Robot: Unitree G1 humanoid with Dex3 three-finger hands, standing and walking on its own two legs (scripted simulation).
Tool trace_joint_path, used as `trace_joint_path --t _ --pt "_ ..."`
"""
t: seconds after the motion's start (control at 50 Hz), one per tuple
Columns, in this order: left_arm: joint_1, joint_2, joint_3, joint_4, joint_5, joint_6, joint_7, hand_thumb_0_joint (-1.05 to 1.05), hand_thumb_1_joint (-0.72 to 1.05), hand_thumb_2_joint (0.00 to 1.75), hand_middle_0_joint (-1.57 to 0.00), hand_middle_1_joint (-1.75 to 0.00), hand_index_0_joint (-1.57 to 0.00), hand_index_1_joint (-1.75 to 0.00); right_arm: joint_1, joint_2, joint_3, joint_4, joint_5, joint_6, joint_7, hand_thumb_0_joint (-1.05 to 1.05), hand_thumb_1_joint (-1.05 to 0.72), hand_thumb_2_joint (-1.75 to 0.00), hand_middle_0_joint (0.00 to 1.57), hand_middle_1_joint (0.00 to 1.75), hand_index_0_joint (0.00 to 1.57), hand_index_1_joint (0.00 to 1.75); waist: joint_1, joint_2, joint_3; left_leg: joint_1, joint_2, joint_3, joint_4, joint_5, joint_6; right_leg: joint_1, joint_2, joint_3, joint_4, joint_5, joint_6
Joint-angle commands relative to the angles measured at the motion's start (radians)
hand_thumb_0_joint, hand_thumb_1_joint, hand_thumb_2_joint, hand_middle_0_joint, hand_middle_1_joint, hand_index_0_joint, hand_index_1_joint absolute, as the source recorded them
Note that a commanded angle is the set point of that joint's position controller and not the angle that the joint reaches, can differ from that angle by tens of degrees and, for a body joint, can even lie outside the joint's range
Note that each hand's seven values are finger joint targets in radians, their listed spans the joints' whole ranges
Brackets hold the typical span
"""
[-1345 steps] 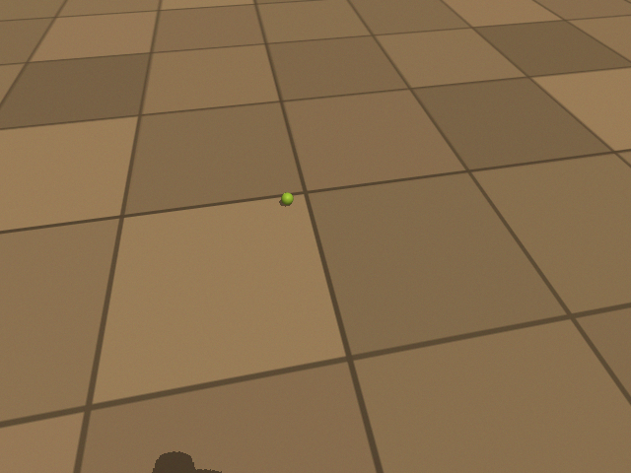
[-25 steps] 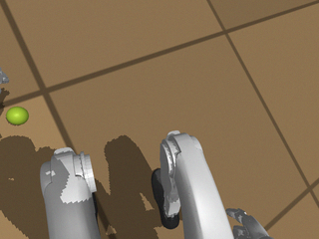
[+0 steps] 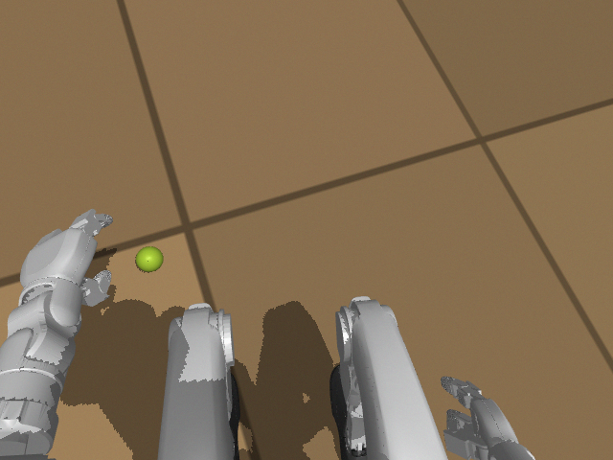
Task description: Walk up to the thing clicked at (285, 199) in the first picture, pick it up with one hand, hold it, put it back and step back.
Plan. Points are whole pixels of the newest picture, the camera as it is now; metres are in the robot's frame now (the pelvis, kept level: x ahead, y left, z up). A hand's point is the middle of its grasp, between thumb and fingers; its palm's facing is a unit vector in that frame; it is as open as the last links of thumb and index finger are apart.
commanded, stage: home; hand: left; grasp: from above
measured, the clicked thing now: (149, 259) +0.46 +0.30 -0.41
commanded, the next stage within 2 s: none
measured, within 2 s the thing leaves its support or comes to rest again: neither
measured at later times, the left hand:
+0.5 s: hand (29, 362) +0.24 +0.23 +0.10, palm faces +0.03 -0.93 -0.37, open 7.4 cm
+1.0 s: hand out of the picture +0.22 +0.20 +0.23, palm faces +0.17 -0.96 -0.21, open 7.4 cm
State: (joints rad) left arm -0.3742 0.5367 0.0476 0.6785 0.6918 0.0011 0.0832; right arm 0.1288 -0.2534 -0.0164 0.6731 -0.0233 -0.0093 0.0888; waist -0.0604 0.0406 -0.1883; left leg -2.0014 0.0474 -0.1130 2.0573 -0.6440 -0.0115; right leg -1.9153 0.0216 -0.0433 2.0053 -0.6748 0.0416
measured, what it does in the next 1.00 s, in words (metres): rises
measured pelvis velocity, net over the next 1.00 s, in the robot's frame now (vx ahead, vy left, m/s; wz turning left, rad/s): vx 0.09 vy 0.00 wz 0.12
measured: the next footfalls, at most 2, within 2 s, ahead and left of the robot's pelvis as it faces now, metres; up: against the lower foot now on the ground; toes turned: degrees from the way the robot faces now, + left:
none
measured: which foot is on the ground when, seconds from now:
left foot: down 0.00-1.00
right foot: down 0.00-1.00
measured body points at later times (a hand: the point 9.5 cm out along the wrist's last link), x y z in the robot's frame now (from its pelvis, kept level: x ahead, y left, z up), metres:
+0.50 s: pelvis +0.04 +0.00 +0.18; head +0.13 +0.03 +0.62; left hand +0.24 +0.27 +0.12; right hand +0.25 -0.21 +0.10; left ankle +0.09 +0.13 -0.41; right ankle +0.09 -0.13 -0.41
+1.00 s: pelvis +0.09 +0.00 +0.28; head +0.10 +0.01 +0.72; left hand +0.21 +0.25 +0.25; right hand +0.28 -0.22 +0.22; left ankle +0.09 +0.13 -0.41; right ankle +0.09 -0.13 -0.41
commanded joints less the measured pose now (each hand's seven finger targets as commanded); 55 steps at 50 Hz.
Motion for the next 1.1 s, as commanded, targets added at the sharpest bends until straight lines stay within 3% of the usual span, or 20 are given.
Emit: trace_joint_path --t 0.0,0.02,0.1,0.14,0.16,0.2,0.24,0.26,0.3,0.34,0.48,0.58,0.72,0.8,0.92,1.08 --pt "-0.117 0.218 0.101 -0.376 -0.143 0.004 -0.021 0.00 0.90 0.90 -0.20 -0.30 -0.20 -0.30 0.059 -0.183 -0.072 -0.113 0.030 -0.045 -0.050 0.00 -0.90 -0.90 0.20 0.30 0.20 0.30 0.001 0.065 -0.533 0.504 -0.027 0.053 -0.336 0.071 0.053 0.410 0.016 -0.021 -0.351 0.158 -0.063" --pt "-0.064 0.188 0.093 -0.364 -0.161 0.006 -0.023 0.00 0.90 0.90 -0.20 -0.30 -0.20 -0.30 0.048 -0.175 -0.070 -0.121 0.034 -0.050 -0.055 0.00 -0.90 -0.90 0.20 0.30 0.20 0.30 0.003 0.080 -0.495 0.521 -0.023 0.054 -0.360 0.063 0.049 0.411 0.016 -0.019 -0.364 0.150 -0.064" --pt "0.081 0.127 0.111 -0.505 -0.231 0.040 -0.014 0.00 0.90 0.90 -0.20 -0.30 -0.20 -0.30 0.014 -0.165 -0.069 -0.165 0.044 -0.065 -0.077 0.00 -0.90 -0.90 0.20 0.30 0.20 0.30 0.030 0.148 -0.511 0.677 -0.018 0.041 -0.493 0.058 0.035 0.478 0.010 -0.014 -0.428 0.141 -0.071" --pt "0.124 0.087 0.100 -0.555 -0.275 0.074 -0.017 0.00 0.90 0.90 -0.20 -0.30 -0.20 -0.30 -0.007 -0.170 -0.065 -0.183 0.049 -0.074 -0.090 0.00 -0.90 -0.90 0.20 0.30 0.20 0.30 0.023 0.168 -0.483 0.745 -0.012 0.003 -0.580 -0.015 0.029 0.492 0.008 -0.023 -0.462 0.099 -0.066" --pt "0.180 0.051 0.079 -0.548 -0.305 0.096 -0.021 0.00 0.90 0.90 -0.20 -0.30 -0.20 -0.30 -0.016 -0.168 -0.064 -0.186 0.052 -0.079 -0.096 0.00 -0.90 -0.90 0.20 0.30 0.20 0.30 0.015 0.151 -0.427 0.757 -0.010 -0.008 -0.614 -0.047 0.029 0.495 0.009 -0.025 -0.491 0.077 -0.064" --pt "0.229 0.037 0.084 -0.621 -0.359 0.129 -0.024 0.00 0.88 0.90 -0.20 -0.30 -0.20 -0.30 -0.029 -0.171 -0.065 -0.202 0.055 -0.088 -0.109 0.00 -0.90 -0.90 0.20 0.30 0.20 0.30 0.013 0.155 -0.433 0.833 -0.011 -0.030 -0.674 -0.070 0.026 0.538 0.007 -0.024 -0.534 0.071 -0.061" --pt "0.324 -0.019 0.049 -0.650 -0.426 0.172 -0.031 0.00 0.90 0.91 -0.20 -0.31 -0.20 -0.31 -0.031 -0.160 -0.058 -0.221 0.059 -0.097 -0.120 0.00 -0.90 -0.90 0.20 0.30 0.20 0.30 -0.004 0.116 -0.380 0.862 -0.015 -0.032 -0.720 -0.080 0.029 0.589 0.007 -0.020 -0.598 0.056 -0.057" --pt "0.340 -0.014 0.055 -0.696 -0.458 0.190 -0.030 0.00 0.90 0.91 -0.20 -0.31 -0.20 -0.31 -0.033 -0.157 -0.055 -0.235 0.062 -0.102 -0.126 0.00 -0.90 -0.90 0.20 0.30 0.20 0.30 0.000 0.115 -0.382 0.893 -0.017 -0.029 -0.743 -0.082 0.029 0.625 0.006 -0.015 -0.634 0.050 -0.058" --pt "0.375 -0.014 0.074 -0.757 -0.517 0.226 -0.026 0.00 0.90 0.91 -0.20 -0.31 -0.20 -0.31 -0.024 -0.149 -0.049 -0.242 0.064 -0.111 -0.139 0.00 -0.90 -0.90 0.20 0.30 0.20 0.30 -0.003 0.124 -0.390 0.958 -0.019 -0.017 -0.775 -0.038 0.025 0.689 0.003 -0.007 -0.684 0.074 -0.058" --pt "0.413 -0.037 0.062 -0.779 -0.556 0.256 -0.018 0.00 0.90 0.90 -0.20 -0.30 -0.20 -0.30 -0.015 -0.132 -0.036 -0.244 0.065 -0.122 -0.155 0.00 -0.90 -0.90 0.20 0.30 0.20 0.30 -0.013 0.103 -0.358 0.995 -0.022 0.000 -0.799 0.014 0.024 0.745 0.004 -0.003 -0.737 0.106 -0.059" --pt "0.588 -0.126 0.065 -0.824 -0.656 0.336 0.009 0.00 0.90 0.90 -0.20 -0.30 -0.20 -0.30 0.060 -0.092 -0.004 -0.248 0.059 -0.164 -0.216 0.00 -0.90 -0.90 0.20 0.30 0.20 0.30 -0.022 0.067 -0.265 1.154 -0.025 0.014 -0.948 0.213 0.021 0.988 0.003 0.004 -0.920 0.264 -0.056" --pt "0.729 -0.184 0.074 -0.904 -0.731 0.390 0.004 0.00 0.90 0.90 -0.20 -0.30 -0.20 -0.30 0.095 -0.076 0.007 -0.271 0.056 -0.196 -0.257 0.00 -0.90 -0.90 0.20 0.30 0.20 0.30 -0.011 0.045 -0.206 1.272 -0.035 0.041 -1.053 0.320 0.018 1.155 0.008 -0.002 -1.055 0.349 -0.051" --pt "0.871 -0.224 0.054 -0.991 -0.758 0.438 -0.016 0.00 0.90 0.90 -0.20 -0.30 -0.20 -0.30 0.122 -0.063 0.013 -0.301 0.048 -0.230 -0.286 0.00 -0.90 -0.90 0.20 0.30 0.20 0.30 0.005 0.017 -0.122 1.380 -0.041 0.064 -1.141 0.458 0.019 1.282 0.013 -0.025 -1.162 0.477 -0.043" --pt "0.904 -0.228 0.049 -1.006 -0.748 0.436 -0.034 0.00 0.90 0.90 -0.20 -0.30 -0.20 -0.30 0.121 -0.069 0.002 -0.311 0.039 -0.244 -0.288 0.00 -0.90 -0.90 0.20 0.30 0.20 0.30 0.012 -0.005 -0.069 1.405 -0.043 0.068 -1.186 0.434 0.022 1.298 0.016 -0.035 -1.200 0.444 -0.042" --pt "0.858 -0.223 0.044 -0.994 -0.741 0.425 -0.057 0.00 0.90 0.90 -0.20 -0.30 -0.20 -0.30 0.111 -0.087 -0.009 -0.309 0.031 -0.266 -0.286 0.00 -0.90 -0.90 0.20 0.30 0.20 0.30 0.003 -0.008 -0.017 1.420 -0.044 0.081 -1.210 0.386 0.023 1.284 0.011 -0.036 -1.221 0.392 -0.037" --pt "0.848 -0.211 0.052 -1.000 -0.734 0.405 -0.061 0.00 0.90 0.90 -0.20 -0.30 -0.20 -0.30 0.095 -0.090 -0.008 -0.301 0.024 -0.283 -0.281 0.00 -0.90 -0.90 0.20 0.30 0.20 0.30 0.019 0.014 -0.055 1.445 -0.047 0.081 -1.203 0.419 0.020 1.310 0.005 -0.030 -1.212 0.428 -0.036"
